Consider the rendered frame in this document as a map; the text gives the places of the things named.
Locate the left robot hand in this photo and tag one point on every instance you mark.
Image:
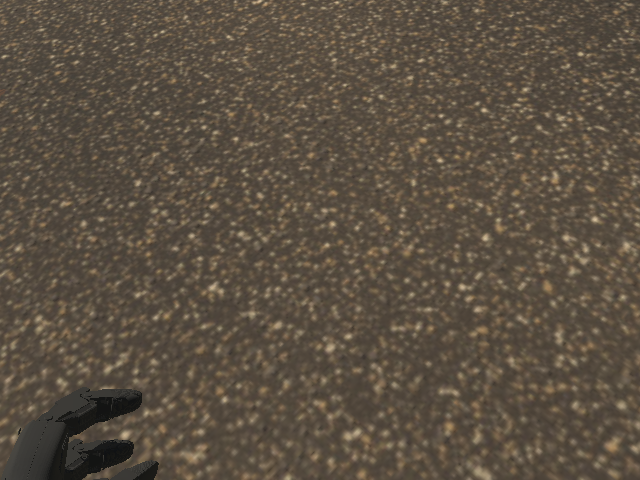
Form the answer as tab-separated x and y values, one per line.
42	451

